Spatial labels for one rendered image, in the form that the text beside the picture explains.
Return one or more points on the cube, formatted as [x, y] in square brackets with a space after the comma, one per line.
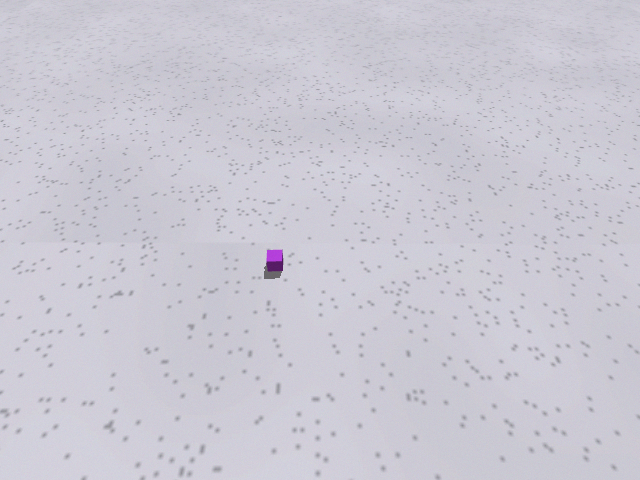
[274, 260]

